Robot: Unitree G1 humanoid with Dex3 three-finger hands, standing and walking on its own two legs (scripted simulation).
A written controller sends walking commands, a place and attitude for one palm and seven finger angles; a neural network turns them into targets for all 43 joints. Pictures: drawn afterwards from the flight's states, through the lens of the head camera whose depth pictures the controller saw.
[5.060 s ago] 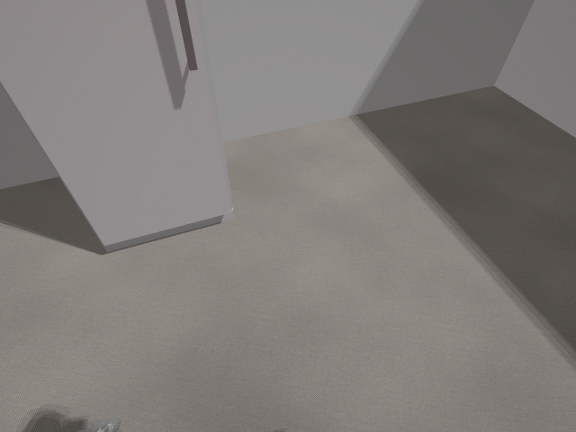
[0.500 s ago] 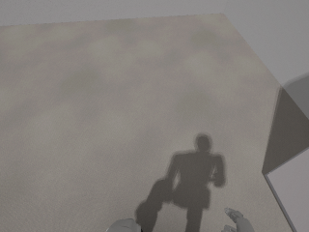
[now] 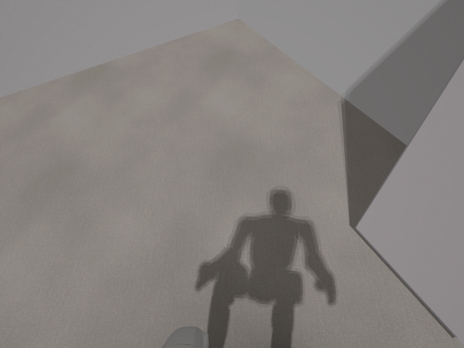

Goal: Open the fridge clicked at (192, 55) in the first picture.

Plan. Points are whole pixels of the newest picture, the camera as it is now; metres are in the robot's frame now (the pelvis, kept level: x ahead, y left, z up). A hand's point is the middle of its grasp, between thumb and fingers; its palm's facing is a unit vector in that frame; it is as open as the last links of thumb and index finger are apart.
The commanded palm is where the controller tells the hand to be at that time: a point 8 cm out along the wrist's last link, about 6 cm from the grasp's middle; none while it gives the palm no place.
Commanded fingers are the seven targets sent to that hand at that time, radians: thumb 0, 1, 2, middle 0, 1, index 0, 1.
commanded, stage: turn to face it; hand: right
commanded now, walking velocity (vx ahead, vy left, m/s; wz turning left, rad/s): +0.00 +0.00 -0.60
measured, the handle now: out of the picture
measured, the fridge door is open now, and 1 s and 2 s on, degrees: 0 0 0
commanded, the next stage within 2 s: take the last steps up to it in 1.44 s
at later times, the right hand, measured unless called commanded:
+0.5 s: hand out of the picture +0.05 -0.14 -0.14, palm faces +0.32 +0.91 -0.27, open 7.4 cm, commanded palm none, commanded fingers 0.00 -0.90 -0.90 0.20 0.30 0.20 0.30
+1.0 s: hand out of the picture -0.12 -0.18 -0.17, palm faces +0.63 +0.73 -0.27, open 7.4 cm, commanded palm none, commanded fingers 0.00 -0.90 -0.90 0.20 0.30 0.20 0.30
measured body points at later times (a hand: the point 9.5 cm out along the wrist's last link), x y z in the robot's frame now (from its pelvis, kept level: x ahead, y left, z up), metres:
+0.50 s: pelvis +0.00 +0.08 +0.00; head +0.03 +0.10 +0.45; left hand +0.14 +0.32 -0.15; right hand +0.03 -0.19 -0.12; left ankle +0.02 +0.18 -0.74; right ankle -0.05 -0.05 -0.65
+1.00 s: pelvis -0.03 +0.04 +0.00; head -0.01 -0.01 +0.45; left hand +0.21 +0.18 -0.12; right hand -0.15 -0.22 -0.15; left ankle +0.05 +0.18 -0.66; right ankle -0.08 -0.04 -0.74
